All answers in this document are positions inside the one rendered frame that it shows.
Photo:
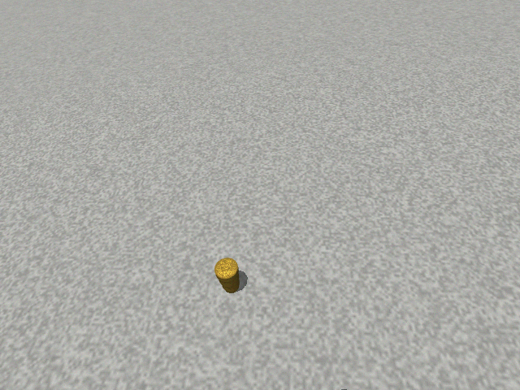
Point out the cup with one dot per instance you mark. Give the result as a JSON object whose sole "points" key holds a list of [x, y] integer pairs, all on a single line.
{"points": [[226, 271]]}

